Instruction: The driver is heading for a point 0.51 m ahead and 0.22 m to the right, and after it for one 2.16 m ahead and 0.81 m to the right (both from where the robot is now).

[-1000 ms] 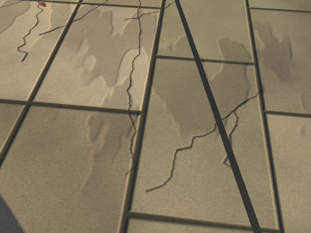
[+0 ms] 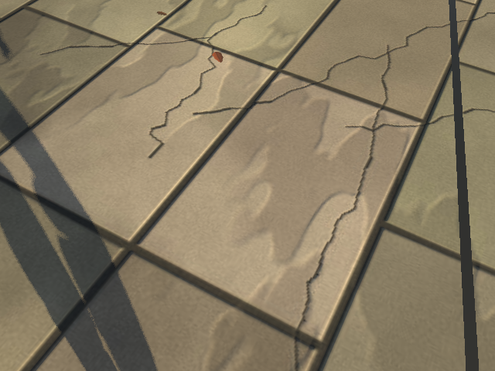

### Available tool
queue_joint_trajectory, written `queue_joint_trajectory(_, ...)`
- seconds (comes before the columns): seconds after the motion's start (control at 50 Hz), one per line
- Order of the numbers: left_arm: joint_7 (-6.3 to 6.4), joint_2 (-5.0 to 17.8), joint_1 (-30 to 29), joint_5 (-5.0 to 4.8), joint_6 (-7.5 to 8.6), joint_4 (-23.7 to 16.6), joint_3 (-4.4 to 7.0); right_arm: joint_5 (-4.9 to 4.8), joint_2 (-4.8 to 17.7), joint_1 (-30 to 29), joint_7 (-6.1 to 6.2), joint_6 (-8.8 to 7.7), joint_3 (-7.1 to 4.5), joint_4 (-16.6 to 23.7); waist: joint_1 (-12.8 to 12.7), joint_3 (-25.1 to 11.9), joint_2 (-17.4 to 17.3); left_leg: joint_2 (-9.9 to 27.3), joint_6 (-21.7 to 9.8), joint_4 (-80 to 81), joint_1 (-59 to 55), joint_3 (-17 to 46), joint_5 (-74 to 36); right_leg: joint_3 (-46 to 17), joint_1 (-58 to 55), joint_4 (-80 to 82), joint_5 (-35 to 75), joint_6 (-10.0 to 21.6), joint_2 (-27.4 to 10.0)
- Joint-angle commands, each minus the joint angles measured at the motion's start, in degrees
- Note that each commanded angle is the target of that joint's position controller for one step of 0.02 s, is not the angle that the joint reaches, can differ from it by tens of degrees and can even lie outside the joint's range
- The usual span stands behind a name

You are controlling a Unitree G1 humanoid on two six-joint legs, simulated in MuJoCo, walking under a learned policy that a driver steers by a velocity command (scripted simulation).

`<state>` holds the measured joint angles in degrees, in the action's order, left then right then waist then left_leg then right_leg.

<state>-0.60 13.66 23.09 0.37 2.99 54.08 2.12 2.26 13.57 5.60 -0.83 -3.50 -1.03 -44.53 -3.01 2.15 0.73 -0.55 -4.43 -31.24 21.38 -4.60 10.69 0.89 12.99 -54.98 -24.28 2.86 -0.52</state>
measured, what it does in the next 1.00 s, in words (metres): walks ahead, turning right: right foot, then left foot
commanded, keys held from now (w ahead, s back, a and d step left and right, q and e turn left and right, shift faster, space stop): w+e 0.62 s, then e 0.38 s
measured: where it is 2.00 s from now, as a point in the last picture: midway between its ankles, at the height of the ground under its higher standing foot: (294, 365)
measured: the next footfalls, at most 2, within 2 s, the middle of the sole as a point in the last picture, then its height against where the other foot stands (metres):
right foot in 0.46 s outside the picture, level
left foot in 0.96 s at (276, 320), level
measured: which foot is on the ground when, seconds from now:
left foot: down 0.00-0.48, up 0.50-0.94, down 0.96-1.00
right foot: up 0.00-0.44, down 0.46-0.96, up 0.98-1.00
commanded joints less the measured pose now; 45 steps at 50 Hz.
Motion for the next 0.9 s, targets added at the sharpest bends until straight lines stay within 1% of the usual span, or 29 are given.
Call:
queue_joint_trajectory(0.02, -0.1, 5.6, -1.2, -0.13, 0.36, -3.8, 1.5, -0.84, 6.3, 9.7, 0.6, -0.5, -2.15, -1.0, 4.5, -2.0, -5.2, 17.4, -6.0, 20.2, -18.7, 20.1, 2.8, -4.0, 21.4, -9.9, 4.8, 1.6, -3.9)
queue_joint_trajectory(0.04, -0.43, 5.1, -0.9, 0.77, -0.45, -3.2, 1.6, -1.06, 4.7, 8.9, 0.79, -0.99, -1.62, -1.6, 3.2, -0.1, -5.5, 14.7, -3.6, 21.8, -15.4, 15.6, -0.4, -4.1, 19.5, -8.2, 6.7, 1.2, -4.6)
queue_joint_trajectory(0.06, -0.86, 4.2, 0.9, 1.19, -1.13, -2.6, 1.46, -0.98, 5.1, 9.1, 0.96, -1.5, -1.7, -2.0, 2.4, -1.0, -7.4, 14.9, -3.8, 22.4, -14.2, 13.3, -3.9, -3.7, 17.5, -8.2, 8.1, 0.6, -4.4)
queue_joint_trajectory(0.08, -1.12, 3.9, 0.3, 1.22, -1.58, -2.5, 1.53, -1.03, 5.0, 10.0, 0.96, -2.09, -1.77, -2.5, 2.2, -0.8, -6.2, 14.6, -4.0, 23.1, -14.1, 11.6, -7.4, -3.6, 17.7, -8.7, 9.3, 0.3, -4.4)
queue_joint_trajectory(0.12, -1.53, 3.5, -2.7, 1.14, -2.11, -3.3, 1.74, -1.4, 5.7, 11.3, 1.06, -2.84, -2.12, -3.6, 1.8, 0.2, -4.7, 14.2, -4.0, 24.3, -15.0, 7.7, -10.1, -3.4, 21.2, -7.9, 12.8, -0.3, -4.7)
queue_joint_trajectory(0.18, -1.96, 3.0, -8.9, 1.18, -2.35, -5.3, 1.71, -1.34, 5.5, 14.1, 1.34, -2.94, -2.17, -5.2, 2.8, 1.8, -4.0, 13.9, -4.0, 24.7, -17.3, 3.1, -14.4, -2.8, 26.8, -4.1, 18.3, -1.0, -5.0)
queue_joint_trajectory(0.24, -2.41, 1.9, -14.7, 1.2, -2.13, -7.5, 1.08, -1.34, 5.1, 15.1, 1.54, -2.87, -1.99, -6.3, 3.6, 3.1, -4.1, 12.8, -3.4, 24.4, -18.0, -1.4, -17.8, -0.3, 26.5, 5.1, 23.5, -1.2, -4.3)
queue_joint_trajectory(0.3, -2.92, 1.2, -20.5, 1.46, -2.02, -9.9, 0.31, -1.32, 5.9, 17.9, 2.04, -2.67, -2.13, -7.9, 5.2, 4.2, -4.1, 13.7, -3.0, 23.5, -20.8, -4.4, -22.8, 3.6, 24.7, 13.3, 25.2, 0.1, -3.4)
queue_joint_trajectory(0.34, -3.11, 1.5, -22.6, 1.55, -1.94, -11.1, 0.18, -1.16, 6.5, 19.6, 2.35, -2.26, -2.25, -9.0, 5.6, 4.4, -4.0, 14.6, -2.5, 21.3, -24.6, -6.0, -28.4, 5.5, 23.8, 16.8, 22.9, 1.7, -2.4)
queue_joint_trajectory(0.36, -3.09, 1.8, -22.5, 1.6, -1.93, -11.4, 0.26, -1.06, 6.9, 19.7, 2.53, -2.01, -2.32, -9.3, 5.1, 4.0, -4.3, 15.0, -2.1, 19.1, -26.3, -6.9, -34.3, 6.4, 22.4, 18.1, 20.9, 2.8, -1.4)
queue_joint_trajectory(0.4, -2.67, 2.8, -19.6, 1.71, -2.03, -11.0, 0.73, -0.91, 8.5, 18.9, 2.96, -1.46, -2.66, -9.5, 3.3, 1.3, -5.9, 15.4, -1.6, 11.6, -28.9, -8.8, -51.7, 8.7, 17.1, 18.8, 15.1, 5.3, 2.0)
queue_joint_trajectory(0.42, -2.38, 3.6, -16.0, 1.76, -1.98, -10.1, 1.2, -0.77, 9.4, 18.4, 3.1, -0.97, -2.93, -9.4, 1.5, -1.0, -6.5, 15.6, -1.6, 5.1, -29.4, -9.4, -58.1, 9.4, 12.9, 19.1, 11.8, 6.8, 4.0)
queue_joint_trajectory(0.44, -2.07, 4.9, -10.5, 1.82, -1.66, -8.6, 1.96, -0.72, 10.2, 18.1, 3.07, -0.38, -3.18, -9.2, -0.7, -4.4, -6.5, 15.7, -1.6, -4.2, -28.1, -9.5, -58.0, 9.0, 6.4, 21.0, 9.8, 8.4, 5.8)
queue_joint_trajectory(0.46, -1.47, 7.1, -1.8, 2.36, -1.19, -6.0, 3.21, -0.95, 10.6, 17.0, 2.83, -0.07, -3.28, -8.5, -5.1, -8.8, -4.1, 14.6, -0.3, -17.9, -20.9, -10.2, -48.0, 5.8, -6.2, 26.1, 11.2, 10.7, 5.6)
queue_joint_trajectory(0.48, -0.45, 13.9, 3.4, 2.89, -1.35, -5.3, 5.34, -1.71, 6.5, 18.1, 2.2, -0.45, -2.35, -5.7, -5.7, -14.8, 4.9, 9.8, 2.1, -38.4, -2.5, -10.5, -17.6, -14.7, -23.0, 27.7, 6.1, 16.5, -9.0)
queue_joint_trajectory(0.5, -0.44, 17.3, 0.7, 1.24, -1.89, -6.4, 6.07, -1.82, 5.7, 16.1, 1.24, -1.08, -2.43, -2.0, -2.7, -18.3, 11.2, -2.6, 4.3, -53.7, 16.1, -0.9, 21.0, -44.3, -31.3, 36.8, 11.2, 24.1, -19.9)
queue_joint_trajectory(0.52, -0.1, 15.6, -0.5, 0.1, -2.39, -6.1, 5.76, -1.06, 7.6, 9.2, 0.96, -1.68, -2.64, -0.8, -3.8, -11.9, 2.0, 2.0, 3.6, -53.1, 22.2, 7.1, 15.3, -36.8, -27.5, 38.6, 12.5, 21.8, -18.0)
queue_joint_trajectory(0.54, 0.29, 12.7, -3.5, -0.14, -2.33, -5.9, 5.04, -1.69, 7.0, 8.6, 0.75, -2.46, -2.3, -0.2, -1.5, -5.6, -0.1, 4.5, 3.4, -48.0, 21.6, 6.8, 9.8, -29.8, -19.5, 39.8, 15.9, 19.3, -16.7)
queue_joint_trajectory(0.56, 0.41, 10.0, -6.1, 0.0, -2.08, -6.1, 4.32, -1.58, 6.8, 9.6, 0.88, -2.55, -2.4, -1.0, 1.4, -1.6, -3.3, 6.2, 3.5, -42.3, 18.0, 6.6, 7.9, -24.6, -12.4, 40.9, 22.0, 16.4, -13.6)
queue_joint_trajectory(0.58, 0.59, 8.7, -7.8, -0.52, -1.71, -6.3, 3.85, -0.52, 6.5, 10.7, 1.01, -1.63, -2.4, -1.2, 3.3, -0.3, -3.5, 7.0, 4.4, -39.2, 14.3, 6.6, 7.4, -20.7, -7.3, 41.8, 26.4, 15.0, -11.1)
queue_joint_trajectory(0.6, 0.58, 8.1, -8.5, -0.52, -1.12, -6.6, 3.54, 0.31, 5.9, 12.2, 0.94, -0.47, -2.2, -1.5, 4.5, -0.9, -1.8, 7.4, 5.3, -36.9, 10.9, 6.7, 7.5, -18.3, -4.5, 42.0, 30.9, 14.9, -9.5)
queue_joint_trajectory(0.62, 0.5, 8.1, -8.0, -0.6, -0.45, -6.4, 3.46, 0.62, 5.5, 12.2, 0.72, 0.46, -2.19, -1.2, 5.0, -1.4, -1.3, 7.3, 6.0, -35.2, 10.1, 6.2, 7.8, -17.0, -3.6, 42.0, 33.5, 14.9, -8.4)
queue_joint_trajectory(0.66, 0.44, 9.9, -7.0, -0.44, 0.3, -6.2, 3.76, 0.35, 5.0, 10.5, 0.61, 1.44, -2.16, -0.3, 5.2, -0.9, -1.0, 6.6, 7.5, -30.9, 10.3, 4.7, 5.5, -13.7, -1.9, 40.9, 45.7, 14.0, -6.4)
queue_joint_trajectory(0.7, 0.46, 10.8, -4.9, -0.33, 0.13, -6.0, 3.94, 0.09, 4.7, 7.3, 0.69, 1.72, -2.02, 1.1, 4.3, -1.2, 0.1, 5.4, 8.3, -26.1, 11.0, 3.7, 2.0, -11.6, -2.2, 38.5, 55.9, 12.1, -4.8)
queue_joint_trajectory(0.72, 0.49, 10.8, -4.1, -0.37, -0.17, -6.0, 3.93, -0.03, 4.6, 5.5, 0.74, 1.8, -1.89, 1.8, 3.6, -1.8, 1.1, 4.8, 8.3, -23.7, 11.1, 3.4, 0.4, -11.2, -2.8, 37.4, 58.0, 10.9, -4.0)
queue_joint_trajectory(0.78, 0.88, 10.7, -1.8, -0.42, -1.28, -6.2, 3.92, -0.72, 4.9, 0.6, 0.87, 1.88, -1.51, 3.8, 1.1, -3.3, 3.6, 3.0, 7.8, -17.0, 11.5, 3.7, -4.2, -12.5, -6.3, 34.7, 58.7, 8.3, -3.3)
queue_joint_trajectory(0.84, 1.47, 10.9, -0.1, 0.06, -2.3, -6.5, 4.02, -1.14, 5.9, -3.0, 1.15, 1.63, -1.25, 5.2, -0.8, -3.5, 4.1, 1.2, 7.0, -11.2, 11.8, 4.8, -4.6, -15.7, -10.6, 31.5, 57.9, 7.7, -4.1)
queue_joint_trajectory(0.88, 1.83, 11.2, -0.9, 0.53, -2.81, -7.2, 4.18, -1.27, 7.1, -2.2, 1.48, 1.16, -1.32, 5.2, -0.3, -3.5, 4.4, 0.0, 6.0, -6.5, 8.8, 6.1, -2.7, -18.3, -11.8, 28.1, 57.5, 6.9, -4.5)
queue_joint_trajectory(0.9, 1.96, 11.6, -2.7, 0.68, -2.89, -8.0, 4.32, -1.34, 7.9, 0.3, 1.72, 0.86, -1.52, 4.6, 1.0, -3.7, 4.7, -0.6, 5.1, -3.1, 4.9, 6.8, -1.8, -19.5, -10.8, 26.1, 56.8, 5.8, -4.2)
Over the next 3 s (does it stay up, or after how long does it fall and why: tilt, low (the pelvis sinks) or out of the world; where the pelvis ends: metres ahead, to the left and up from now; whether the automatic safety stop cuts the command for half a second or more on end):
stays up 0.67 -0.20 0.01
